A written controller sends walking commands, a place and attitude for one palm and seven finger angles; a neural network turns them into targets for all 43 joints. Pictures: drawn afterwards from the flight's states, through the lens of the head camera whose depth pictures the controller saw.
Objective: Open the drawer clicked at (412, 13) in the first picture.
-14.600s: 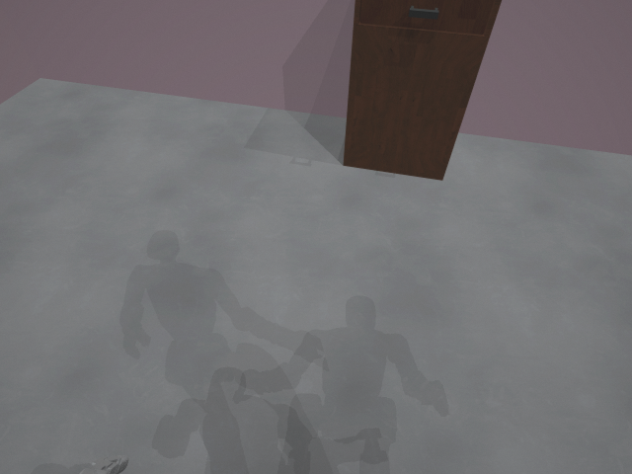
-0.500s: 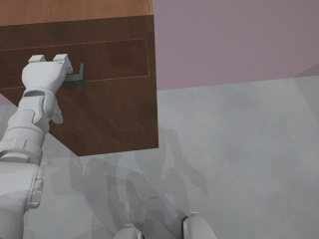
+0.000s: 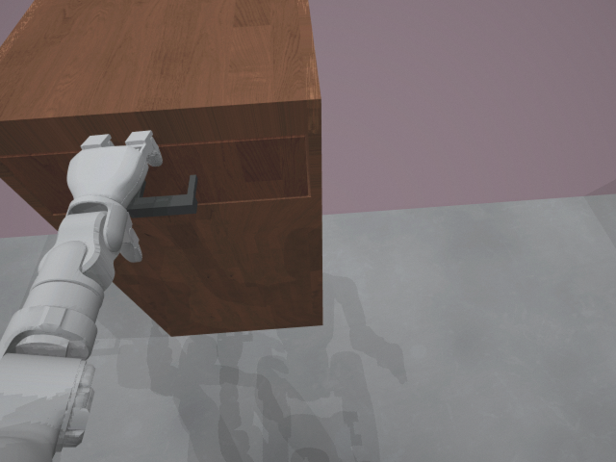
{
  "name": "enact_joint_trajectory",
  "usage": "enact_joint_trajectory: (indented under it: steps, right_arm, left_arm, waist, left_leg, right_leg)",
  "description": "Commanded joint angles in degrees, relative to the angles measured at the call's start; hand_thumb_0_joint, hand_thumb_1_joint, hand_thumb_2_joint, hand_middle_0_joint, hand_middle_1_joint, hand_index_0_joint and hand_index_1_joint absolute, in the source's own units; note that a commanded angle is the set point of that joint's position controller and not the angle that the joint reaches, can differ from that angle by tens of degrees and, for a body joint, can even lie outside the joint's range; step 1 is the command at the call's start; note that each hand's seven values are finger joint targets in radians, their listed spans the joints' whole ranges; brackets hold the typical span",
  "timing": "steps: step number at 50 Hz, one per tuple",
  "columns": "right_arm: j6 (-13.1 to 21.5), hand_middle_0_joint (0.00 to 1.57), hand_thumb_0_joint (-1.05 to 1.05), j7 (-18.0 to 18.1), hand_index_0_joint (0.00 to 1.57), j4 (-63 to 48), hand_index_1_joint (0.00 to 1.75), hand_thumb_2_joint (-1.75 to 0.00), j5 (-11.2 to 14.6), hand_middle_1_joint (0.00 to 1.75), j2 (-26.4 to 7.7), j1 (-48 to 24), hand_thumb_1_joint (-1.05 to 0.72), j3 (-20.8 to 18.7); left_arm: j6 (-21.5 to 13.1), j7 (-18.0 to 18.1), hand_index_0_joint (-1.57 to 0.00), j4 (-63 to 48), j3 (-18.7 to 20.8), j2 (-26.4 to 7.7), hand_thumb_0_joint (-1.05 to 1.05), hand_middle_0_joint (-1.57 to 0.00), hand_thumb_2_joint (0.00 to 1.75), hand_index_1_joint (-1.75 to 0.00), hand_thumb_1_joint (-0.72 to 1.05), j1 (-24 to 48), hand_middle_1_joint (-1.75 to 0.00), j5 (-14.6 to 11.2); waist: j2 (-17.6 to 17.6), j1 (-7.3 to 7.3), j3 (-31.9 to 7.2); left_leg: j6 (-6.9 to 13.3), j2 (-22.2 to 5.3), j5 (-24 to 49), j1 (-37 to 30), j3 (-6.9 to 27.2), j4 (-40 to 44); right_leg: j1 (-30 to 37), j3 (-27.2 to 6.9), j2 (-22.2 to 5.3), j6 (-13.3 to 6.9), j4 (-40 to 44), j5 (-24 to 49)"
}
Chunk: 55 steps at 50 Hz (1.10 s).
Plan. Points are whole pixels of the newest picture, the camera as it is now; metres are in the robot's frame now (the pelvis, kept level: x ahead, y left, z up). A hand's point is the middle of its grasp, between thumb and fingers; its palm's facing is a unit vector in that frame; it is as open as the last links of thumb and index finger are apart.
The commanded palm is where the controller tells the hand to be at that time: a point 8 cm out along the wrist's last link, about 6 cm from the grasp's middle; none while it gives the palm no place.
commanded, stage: lift the fingers back up to retry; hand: left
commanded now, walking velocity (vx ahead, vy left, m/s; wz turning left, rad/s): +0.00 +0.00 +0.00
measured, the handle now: (164, 194) +0.51 +0.24 +0.01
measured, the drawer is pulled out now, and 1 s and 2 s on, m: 0.00 0.00 0.00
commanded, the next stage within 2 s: re-aim the fingers above the handle in 0.12 s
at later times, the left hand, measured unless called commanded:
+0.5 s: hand (126, 206) +0.44 +0.26 +0.07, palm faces -0.04 +0.03 -1.00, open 13.8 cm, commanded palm +0.42 +0.25 +0.12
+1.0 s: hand (133, 206) +0.44 +0.25 +0.07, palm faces -0.02 +0.01 -1.00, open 13.8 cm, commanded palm +0.42 +0.25 +0.12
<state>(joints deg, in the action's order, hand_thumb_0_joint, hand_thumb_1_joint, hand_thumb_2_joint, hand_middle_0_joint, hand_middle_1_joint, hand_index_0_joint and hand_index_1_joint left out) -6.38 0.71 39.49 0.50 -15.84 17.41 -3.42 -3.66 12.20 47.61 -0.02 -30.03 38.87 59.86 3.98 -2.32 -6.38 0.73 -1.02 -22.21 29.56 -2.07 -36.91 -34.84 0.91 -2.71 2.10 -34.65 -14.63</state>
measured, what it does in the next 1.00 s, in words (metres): stands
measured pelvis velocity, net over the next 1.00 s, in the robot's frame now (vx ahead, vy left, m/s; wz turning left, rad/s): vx -0.01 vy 0.00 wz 0.00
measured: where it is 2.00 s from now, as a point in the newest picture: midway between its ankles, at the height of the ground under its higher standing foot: outside the picture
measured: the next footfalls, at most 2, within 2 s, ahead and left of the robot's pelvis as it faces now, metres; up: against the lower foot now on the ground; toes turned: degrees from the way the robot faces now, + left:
none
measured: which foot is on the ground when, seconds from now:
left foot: down 0.00-1.00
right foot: down 0.00-1.00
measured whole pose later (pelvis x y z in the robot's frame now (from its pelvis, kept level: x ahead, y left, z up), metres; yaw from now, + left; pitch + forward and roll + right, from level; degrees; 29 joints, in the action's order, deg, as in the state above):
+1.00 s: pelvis -0.01 +0.00 +0.00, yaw +0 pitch +14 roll +0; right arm -4.6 1.7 41.2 0.3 -15.8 18.1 -3.8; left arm -8.0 13.7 52.1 -0.1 -30.3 40.9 61.7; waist 2.9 -2.6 -5.1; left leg 0.5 -0.8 -20.7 28.8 -2.2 -36.0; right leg -34.4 0.7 -2.8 1.7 -34.3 -13.4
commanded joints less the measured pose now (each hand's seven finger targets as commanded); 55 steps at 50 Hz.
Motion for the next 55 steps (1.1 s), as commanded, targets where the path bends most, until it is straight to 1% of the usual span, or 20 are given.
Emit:
enact_joint_trajectory:
  steps: [1,4,7,10,13,15,16,20,23,27,29,31,34,40,42,44,45,50,53,55]
  right_arm:
    - [1.1,0.2,0.0,0.9,0.2,-5.4,0.3,-0.9,0.0,0.3,-8.5,3.5,-0.9,-3.0]
    - [1.0,0.2,0.0,1.3,0.2,-5.6,0.3,-0.9,-0.1,0.3,-8.4,2.9,-0.9,-2.9]
    - [1.3,0.2,0.0,1.8,0.2,-5.1,0.3,-0.9,-0.4,0.3,-8.0,2.6,-0.9,-2.9]
    - [1.7,0.2,0.0,2.0,0.2,-5.0,0.3,-0.9,-1.0,0.3,-7.8,3.0,-0.9,-3.2]
    - [2.0,0.2,0.0,1.7,0.2,-4.0,0.3,-0.9,-1.0,0.3,-7.6,3.0,-0.9,-3.2]
    - [2.0,0.2,0.0,1.8,0.2,-3.9,0.3,-0.9,-0.9,0.3,-7.9,2.8,-0.9,-3.0]
    - [2.1,0.2,0.0,1.7,0.2,-3.9,0.3,-0.9,-0.8,0.3,-7.7,2.6,-0.9,-2.8]
    - [2.1,0.2,0.0,1.8,0.2,-4.2,0.3,-0.9,-0.7,0.3,-8.2,2.8,-0.9,-2.9]
    - [2.3,0.2,0.0,2.0,0.2,-4.4,0.3,-0.9,-0.6,0.3,-7.9,3.3,-0.9,-3.1]
    - [2.4,0.2,0.0,2.1,0.2,-4.1,0.3,-0.9,-0.7,0.3,-8.2,3.8,-0.9,-3.1]
    - [2.3,0.2,0.0,2.2,0.2,-3.7,0.3,-0.9,-0.7,0.3,-8.6,3.9,-0.9,-2.9]
    - [2.3,0.2,0.0,2.2,0.2,-3.7,0.3,-0.9,-0.8,0.3,-8.6,3.6,-0.9,-2.8]
    - [2.7,0.2,0.0,1.8,0.2,-3.7,0.3,-0.9,-0.8,0.3,-8.4,4.0,-0.9,-3.1]
    - [3.2,0.2,0.0,1.9,0.2,-3.2,0.3,-0.9,-0.4,0.3,-8.7,4.8,-0.9,-3.4]
    - [3.4,0.2,0.0,2.0,0.2,-3.0,0.3,-0.9,-0.4,0.3,-8.8,5.1,-0.9,-3.5]
    - [3.4,0.2,0.0,1.9,0.2,-3.0,0.3,-0.9,-0.4,0.3,-8.4,5.1,-0.9,-3.5]
    - [3.5,0.2,0.0,2.0,0.2,-2.8,0.3,-0.9,-0.4,0.3,-8.5,5.1,-0.9,-3.6]
    - [3.3,0.2,0.0,1.9,0.2,-2.6,0.3,-0.9,-0.6,0.3,-8.9,4.1,-0.9,-2.9]
    - [3.5,0.2,0.0,1.8,0.2,-2.7,0.3,-0.9,-0.5,0.3,-8.7,3.8,-0.9,-2.6]
    - [3.6,0.2,0.0,1.8,0.2,-3.3,0.3,-0.9,-0.6,0.3,-8.6,3.9,-0.9,-2.6]
  left_arm:
    - [0.2,0.0,-0.3,-11.4,3.3,-13.0,0.0,-0.3,0.3,-1.2,-0.5,16.2,-1.2,-1.2]
    - [-1.0,-0.3,-0.3,-12.5,3.3,-13.2,0.0,-0.3,0.3,-1.2,-0.5,18.5,-1.2,-0.9]
    - [-3.2,0.8,-0.3,-14.0,3.3,-13.9,0.0,-0.3,0.3,-1.2,-0.5,24.2,-1.2,-0.1]
    - [-4.6,2.6,-0.3,-16.1,5.5,-16.0,0.0,-0.3,0.3,-1.2,-0.5,25.2,-1.2,0.4]
    - [-3.8,4.0,-0.3,-11.5,4.9,-14.6,0.0,-0.3,0.3,-1.2,-0.5,24.8,-1.2,0.5]
    - [-3.0,4.3,-0.3,-9.4,6.5,-16.7,0.0,-0.3,0.3,-1.2,-0.5,24.6,-1.2,0.7]
    - [-2.5,4.2,-0.3,-8.6,4.5,-15.2,0.0,-0.3,0.3,-1.2,-0.5,25.5,-1.2,1.0]
    - [-2.1,2.8,-0.3,-6.8,5.5,-16.4,0.0,-0.3,0.3,-1.2,-0.5,24.3,-1.2,0.7]
    - [-3.1,1.8,-0.3,-8.1,2.4,-13.1,0.0,-0.3,0.3,-1.2,-0.5,25.7,-1.2,0.8]
    - [-4.3,2.0,-0.3,-6.9,5.0,-15.6,0.0,-0.3,0.3,-1.2,-0.5,24.3,-1.2,0.3]
    - [-4.3,2.6,-0.3,-5.2,8.0,-19.3,0.0,-0.3,0.3,-1.2,-0.5,23.4,-1.2,0.7]
    - [-4.7,3.5,-0.3,-6.4,9.7,-22.3,0.0,-0.3,0.3,-1.2,-0.5,24.9,-1.2,1.4]
    - [-4.6,4.5,-0.3,-7.5,8.3,-20.0,0.0,-0.3,0.3,-1.2,-0.5,24.8,-1.2,1.7]
    - [-4.0,3.9,-0.3,-6.3,5.5,-17.1,0.0,-0.3,0.3,-1.2,-0.5,26.3,-1.2,0.9]
    - [-4.4,3.8,-0.3,-7.2,6.3,-17.8,0.0,-0.3,0.3,-1.2,-0.5,25.5,-1.2,0.8]
    - [-4.3,3.6,-0.3,-7.5,3.2,-14.3,0.0,-0.3,0.3,-1.2,-0.5,26.9,-1.2,0.9]
    - [-4.5,3.7,-0.3,-7.5,3.3,-14.1,0.0,-0.3,0.3,-1.2,-0.5,27.6,-1.2,0.8]
    - [-3.5,4.9,-0.3,-5.4,7.1,-18.7,0.0,-0.3,0.3,-1.2,-0.5,26.7,-1.2,1.2]
    - [-2.3,5.3,-0.3,-3.8,5.3,-17.6,0.0,-0.3,0.3,-1.2,-0.5,28.7,-1.2,2.0]
    - [-2.1,5.1,-0.3,-4.2,5.3,-17.2,0.0,-0.3,0.3,-1.2,-0.5,28.5,-1.2,2.0]
  waist:
    - [-2.9,0.5,-20.1]
    - [-4.0,0.13,-18.5]
    - [-1.1,-0.83,-18.7]
    - [0.6,0.05,-23.6]
    - [-1.7,-0.5,-21.5]
    - [-2.6,-0.12,-22.2]
    - [-1.4,-0.61,-21.2]
    - [-3.1,-0.23,-22.4]
    - [-1.5,-0.79,-21.4]
    - [-3.9,-0.58,-20.1]
    - [-4.9,0.27,-19.7]
    - [-2.8,0.92,-21.3]
    - [0.0,0.76,-22.4]
    - [-2.2,-1.17,-21.2]
    - [-1.8,-0.44,-22.1]
    - [-0.6,-1.27,-21.1]
    - [-1.9,-1.78,-20.6]
    - [-1.6,-0.23,-19.6]
    - [-0.7,-0.76,-18.4]
    - [-1.5,-0.4,-20.9]
  left_leg:
    - [0.8,1.5,36.4,-9.1,0.4,3.4]
    - [1.0,1.8,32.5,-9.1,0.2,3.9]
    - [0.8,2.1,30.7,-10.1,0.4,3.6]
    - [0.6,2.5,34.9,-11.7,0.5,2.4]
    - [0.7,2.6,31.5,-9.4,0.0,2.5]
    - [0.8,2.9,29.9,-7.8,-0.2,2.8]
    - [0.8,3.0,29.0,-7.7,-0.3,3.0]
    - [1.0,3.0,28.6,-6.6,-0.5,3.1]
    - [1.1,2.8,27.9,-7.9,-0.3,3.4]
    - [1.3,2.8,25.8,-6.1,-0.4,3.6]
    - [1.3,2.9,23.5,-3.8,-0.8,4.0]
    - [1.3,3.0,23.7,-2.9,-1.0,4.0]
    - [1.0,2.8,25.9,-4.9,-0.9,3.7]
    - [1.2,2.4,24.1,-5.8,-0.4,4.1]
    - [1.1,2.3,25.4,-7.2,0.0,4.1]
    - [0.9,2.2,25.4,-8.2,0.2,4.2]
    - [1.0,2.1,25.7,-8.5,0.3,4.1]
    - [0.8,2.4,24.4,-6.4,0.2,4.6]
    - [0.8,2.4,21.7,-5.8,0.0,5.1]
    - [0.8,2.4,23.5,-6.5,0.1,4.8]
  right_leg:
    - [18.7,2.0,4.0,-3.4,0.6,23.3]
    - [18.2,2.0,4.0,-3.5,1.2,21.5]
    - [16.5,1.9,3.9,-3.6,0.9,20.1]
    - [18.4,1.5,3.9,-3.7,-0.1,22.7]
    - [17.9,1.6,3.8,-3.5,-0.1,22.4]
    - [19.5,1.5,3.8,-3.6,-0.2,22.4]
    - [18.8,1.4,3.6,-3.6,0.0,22.1]
    - [20.9,1.1,3.6,-3.5,0.1,22.8]
    - [18.7,1.3,3.7,-3.6,0.5,20.9]
    - [19.0,1.1,3.8,-3.5,0.7,20.2]
    - [19.8,0.7,3.6,-3.4,0.6,19.3]
    - [21.1,0.3,3.4,-3.5,-0.1,20.0]
    - [19.6,0.6,3.7,-3.7,-0.4,20.0]
    - [17.8,0.9,4.0,-3.6,0.9,17.7]
    - [17.6,1.0,4.1,-3.7,0.7,17.7]
    - [15.8,1.3,4.1,-3.7,1.1,16.5]
    - [15.6,1.3,4.2,-3.7,1.5,16.4]
    - [16.5,1.3,4.0,-3.9,1.1,15.8]
    - [15.2,1.4,3.9,-3.8,1.2,14.0]
    - [16.8,1.3,4.0,-3.8,1.0,15.2]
